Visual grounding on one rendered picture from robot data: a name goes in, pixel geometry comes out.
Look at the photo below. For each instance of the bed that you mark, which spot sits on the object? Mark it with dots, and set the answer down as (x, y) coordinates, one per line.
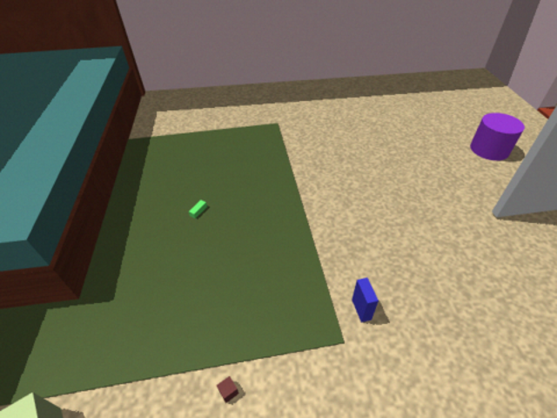
(69, 94)

